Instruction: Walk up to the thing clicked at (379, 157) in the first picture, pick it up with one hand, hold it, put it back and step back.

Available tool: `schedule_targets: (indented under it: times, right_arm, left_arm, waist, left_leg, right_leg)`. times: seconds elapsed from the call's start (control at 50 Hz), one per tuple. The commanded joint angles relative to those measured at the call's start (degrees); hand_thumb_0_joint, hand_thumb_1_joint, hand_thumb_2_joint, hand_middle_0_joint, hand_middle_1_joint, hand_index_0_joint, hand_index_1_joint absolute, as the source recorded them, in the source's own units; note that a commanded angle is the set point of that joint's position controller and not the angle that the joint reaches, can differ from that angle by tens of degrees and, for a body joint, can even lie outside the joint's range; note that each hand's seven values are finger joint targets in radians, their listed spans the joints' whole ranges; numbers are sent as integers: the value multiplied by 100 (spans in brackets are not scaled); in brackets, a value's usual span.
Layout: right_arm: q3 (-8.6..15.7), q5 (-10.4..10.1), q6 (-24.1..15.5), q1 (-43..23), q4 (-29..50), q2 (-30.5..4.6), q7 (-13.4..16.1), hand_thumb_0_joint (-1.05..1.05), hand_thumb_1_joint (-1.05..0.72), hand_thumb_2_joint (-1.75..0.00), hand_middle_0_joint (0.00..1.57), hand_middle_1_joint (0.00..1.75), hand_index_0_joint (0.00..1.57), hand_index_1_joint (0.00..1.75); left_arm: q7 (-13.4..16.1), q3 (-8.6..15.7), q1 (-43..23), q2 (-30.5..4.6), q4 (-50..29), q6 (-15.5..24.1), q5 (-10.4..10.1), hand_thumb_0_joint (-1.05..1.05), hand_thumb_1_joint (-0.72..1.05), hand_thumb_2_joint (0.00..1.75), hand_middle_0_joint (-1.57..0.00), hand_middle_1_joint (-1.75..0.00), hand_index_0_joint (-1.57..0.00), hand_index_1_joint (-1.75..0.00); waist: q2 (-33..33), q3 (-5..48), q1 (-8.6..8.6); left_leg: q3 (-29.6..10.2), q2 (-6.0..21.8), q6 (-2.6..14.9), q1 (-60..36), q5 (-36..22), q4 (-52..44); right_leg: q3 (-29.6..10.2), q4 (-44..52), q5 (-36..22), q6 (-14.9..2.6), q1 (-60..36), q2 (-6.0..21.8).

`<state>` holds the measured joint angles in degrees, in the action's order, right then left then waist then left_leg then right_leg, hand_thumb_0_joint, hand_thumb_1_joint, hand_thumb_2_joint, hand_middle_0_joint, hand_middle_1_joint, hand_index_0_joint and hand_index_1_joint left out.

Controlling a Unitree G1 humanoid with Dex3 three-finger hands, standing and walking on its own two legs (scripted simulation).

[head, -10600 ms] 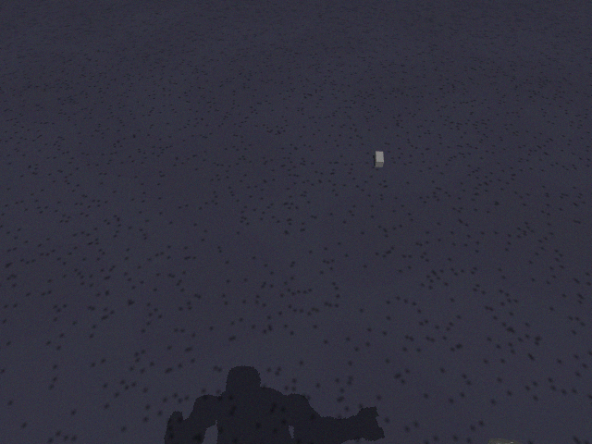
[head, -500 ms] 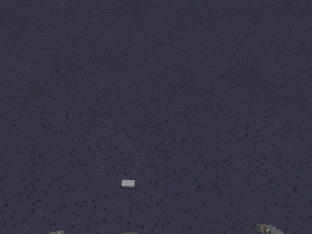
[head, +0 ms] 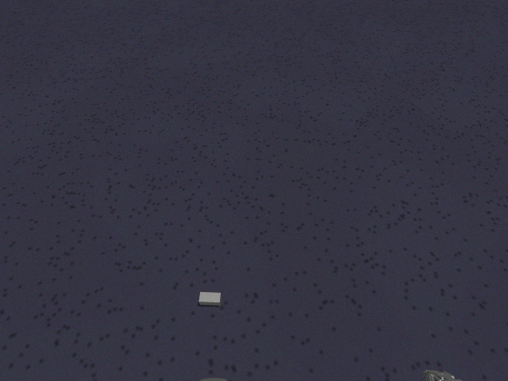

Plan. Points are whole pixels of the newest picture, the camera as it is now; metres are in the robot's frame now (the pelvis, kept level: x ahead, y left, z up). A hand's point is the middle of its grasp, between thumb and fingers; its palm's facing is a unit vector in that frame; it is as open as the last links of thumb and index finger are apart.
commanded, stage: walk up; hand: left
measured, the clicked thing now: (210, 298) +0.48 +0.20 -0.76
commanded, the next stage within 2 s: none
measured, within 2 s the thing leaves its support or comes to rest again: neither
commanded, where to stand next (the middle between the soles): +0.02 +0.01 m, yaw -2 degrees
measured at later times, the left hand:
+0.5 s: hand out of the picture +0.08 +0.27 -0.16, palm faces +0.00 -0.92 -0.39, open 7.4 cm
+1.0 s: hand out of the picture +0.07 +0.30 -0.18, palm faces -0.09 -0.94 -0.34, open 7.4 cm
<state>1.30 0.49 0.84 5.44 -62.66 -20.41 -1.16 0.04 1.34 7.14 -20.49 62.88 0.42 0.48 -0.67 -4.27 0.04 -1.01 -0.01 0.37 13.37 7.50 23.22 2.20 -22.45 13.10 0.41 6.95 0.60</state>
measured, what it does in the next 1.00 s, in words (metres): steps on the spot: left foot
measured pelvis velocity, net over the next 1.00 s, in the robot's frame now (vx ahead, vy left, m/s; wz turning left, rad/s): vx -0.02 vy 0.03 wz -0.05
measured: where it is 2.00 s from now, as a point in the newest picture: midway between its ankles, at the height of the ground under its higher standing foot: outside the picture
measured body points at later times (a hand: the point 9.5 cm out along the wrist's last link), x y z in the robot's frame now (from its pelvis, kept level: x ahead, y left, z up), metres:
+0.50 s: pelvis -0.01 +0.00 -0.01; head +0.03 +0.00 +0.44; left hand +0.08 +0.32 -0.13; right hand +0.09 -0.31 -0.14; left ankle +0.05 +0.11 -0.74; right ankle -0.01 -0.12 -0.74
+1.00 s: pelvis -0.02 +0.03 -0.01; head +0.01 +0.06 +0.43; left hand +0.08 +0.35 -0.15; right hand +0.00 -0.31 -0.09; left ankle -0.03 +0.16 -0.74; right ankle +0.00 -0.14 -0.71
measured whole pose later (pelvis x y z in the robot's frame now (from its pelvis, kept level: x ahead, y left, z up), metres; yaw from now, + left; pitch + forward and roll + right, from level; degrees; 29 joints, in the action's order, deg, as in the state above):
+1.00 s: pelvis -0.02 +0.03 -0.01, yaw -3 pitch -3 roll +0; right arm 3.6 2.2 -3.5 17.1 -52.0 -22.5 1.8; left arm -2.4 4.8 10.6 -26.1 53.3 -3.8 1.0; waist 5.3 -7.4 -1.1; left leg 0.3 2.1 -0.8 10.0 19.1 32.2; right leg -7.8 -48.8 23.0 0.2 21.4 0.1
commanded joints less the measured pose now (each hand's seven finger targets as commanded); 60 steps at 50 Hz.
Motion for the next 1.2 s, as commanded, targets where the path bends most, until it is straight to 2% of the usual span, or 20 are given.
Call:
schedule_targets:
  times: [0.0,0.34,0.36,0.4,0.48,0.52,0.56,0.62,0.64,0.66,0.68,0.76,0.82,0.92,1.02,1.04,1.06,1.08,1.1,1.18]
  right_arm:
    - [253,-20,-136,-348,400,-1242,65,0,-90,-90,20,30,20,30]
    - [248,-4,-146,-362,443,-1243,50,0,-90,-90,20,30,20,30]
    - [398,48,0,-432,483,-1518,25,0,-90,-90,20,30,20,30]
    - [388,-6,82,-255,608,-1353,11,0,-90,-90,20,30,20,30]
    - [458,58,296,-16,934,-1218,-74,0,-90,-90,20,30,20,30]
    - [548,31,377,152,1111,-1286,-66,0,-90,-90,20,30,20,30]
    - [557,6,259,274,1203,-1276,-56,0,-90,-90,20,30,20,30]
    - [500,79,-153,915,777,-1000,53,0,-90,-90,20,30,20,30]
    - [622,246,-294,916,849,-1540,130,0,-90,-90,20,30,20,30]
    - [733,284,-370,843,1019,-2193,232,0,-90,-90,20,30,20,30]
    - [762,131,-394,697,1097,-2433,268,0,-90,-90,20,30,20,30]
    - [785,60,-506,1017,1090,-2126,545,0,-90,-90,20,30,20,30]
    - [800,54,-585,1337,1183,-1985,567,0,-90,-90,20,30,20,30]
    - [645,165,-603,1055,1510,-1711,368,0,-90,-90,20,30,20,30]
    - [458,47,-287,594,1676,-1558,236,0,-90,-90,20,30,20,30]
    - [362,-14,-246,795,1660,-1314,244,0,-90,-90,20,30,20,30]
    - [281,-88,-231,1078,1713,-1083,259,0,-90,-90,20,30,20,30]
    - [311,-121,-174,843,1702,-1183,360,0,-90,-90,20,30,20,30]
    - [382,-107,-158,851,1543,-1358,378,0,-90,-90,20,30,20,30]
    - [313,-122,-180,1137,1167,-1316,298,0,-90,-90,20,30,20,30]
  left_arm:
    - [58,225,-151,-1248,-347,82,-4,0,90,90,-20,-30,-20,-30]
    - [38,241,-285,-1291,-352,86,17,0,90,90,-20,-30,-20,-30]
    - [128,382,-279,-1650,-404,82,-45,0,90,90,-20,-30,-20,-30]
    - [190,417,-154,-1681,-525,65,-81,0,90,90,-20,-30,-20,-30]
    - [267,540,-519,-1940,-963,10,44,0,90,90,-20,-30,-20,-30]
    - [307,580,-558,-1919,-1206,-3,131,0,90,90,-20,-30,-20,-30]
    - [316,532,-391,-1837,-1249,44,185,0,90,90,-20,-30,-20,-30]
    - [107,266,-598,-1158,-1336,-98,136,0,90,90,-20,-30,-20,-30]
    - [53,230,-272,-836,-1430,-194,126,0,90,90,-20,-30,-20,-30]
    - [59,297,65,-988,-1408,-305,179,0,90,90,-20,-30,-20,-30]
    - [104,396,-35,-1380,-1276,-373,143,0,90,90,-20,-30,-20,-30]
    - [-87,605,14,-1660,-1447,-471,186,0,90,90,-20,-30,-20,-30]
    - [-218,650,-6,-1556,-1589,-478,206,0,90,90,-20,-30,-20,-30]
    - [-249,519,-17,-1333,-1575,-237,37,0,90,90,-20,-30,-20,-30]
    - [-115,481,631,-1130,-1085,-78,4,0,90,90,-20,-30,-20,-30]
    - [-85,545,714,-1381,-1086,-29,58,0,90,90,-20,-30,-20,-30]
    - [-62,669,657,-1893,-1212,22,152,0,90,90,-20,-30,-20,-30]
    - [-60,605,305,-1972,-1386,0,74,0,90,90,-20,-30,-20,-30]
    - [-68,569,88,-1836,-1449,-11,92,0,90,90,-20,-30,-20,-30]
    - [21,476,-229,-1561,-1440,38,82,0,90,90,-20,-30,-20,-30]
  waist:
    - [-121,553,24]
    - [-10,544,-11]
    - [-228,97,50]
    - [112,570,38]
    - [1151,498,38]
    - [1175,261,-27]
    - [1022,586,-74]
    - [348,949,-344]
    - [-752,710,-155]
    - [-562,717,42]
    - [-524,786,-147]
    - [-444,460,-49]
    - [-419,362,-174]
    - [-1107,18,-246]
    - [-1047,249,156]
    - [-292,439,198]
    - [983,593,82]
    - [1130,665,156]
    - [926,417,66]
    - [1171,365,-73]
  left_leg:
    - [-779,721,192,-304,-172,-507]
    - [-712,628,139,-284,-1,-511]
    - [-640,509,129,-152,-1132,-2]
    - [-455,417,199,-358,-1475,549]
    - [-216,-123,12,189,1874,2663]
    - [-688,-45,70,625,2454,3688]
    - [-614,107,127,755,2427,2984]
    - [-106,3,-69,-708,599,-647]
    - [-1881,1065,127,-1258,-438,-883]
    - [-2954,2063,674,-1362,-1210,-519]
    - [-3208,2396,1230,-558,-1011,-460]
    - [-1843,1702,807,-1512,-2037,221]
    - [-1697,1680,958,-1363,-1601,48]
    - [-977,1379,1004,-648,-834,-267]
    - [-282,931,640,397,-1189,1041]
    - [-222,716,399,633,-573,1637]
    - [-84,178,92,1116,844,2601]
    - [-301,-97,60,781,2979,3080]
    - [-575,-34,50,457,3095,3340]
    - [-370,98,-8,477,2204,2379]
  right_leg:
    - [-600,378,-458,-251,130,631]
    - [-670,414,-421,-267,169,686]
    - [-780,59,-1421,-300,513,834]
    - [-868,-82,-1863,-450,386,977]
    - [-1790,210,-2394,-1448,909,2224]
    - [-1812,-35,-3037,-1744,1077,2448]
    - [-1369,-561,-3071,-1397,424,1982]
    - [-404,-1953,-605,-582,571,748]
    - [-518,-2859,1477,-261,1686,43]
    - [-1009,-3213,2027,-154,2376,-178]
    - [-1495,-3347,2158,-171,1803,23]
    - [-1649,-4090,1313,-186,2719,-62]
    - [-1641,-4223,1040,-79,2638,-140]
    - [-984,-2599,981,13,1925,-31]
    - [-11,-417,20,-199,-177,-249]
    - [-526,-120,-476,-266,-599,74]
    - [-2240,200,-1216,-646,-709,1213]
    - [-2957,408,-1011,-1497,247,2004]
    - [-2851,372,-741,-1621,831,1966]
    - [-1642,50,-631,-1066,681,1242]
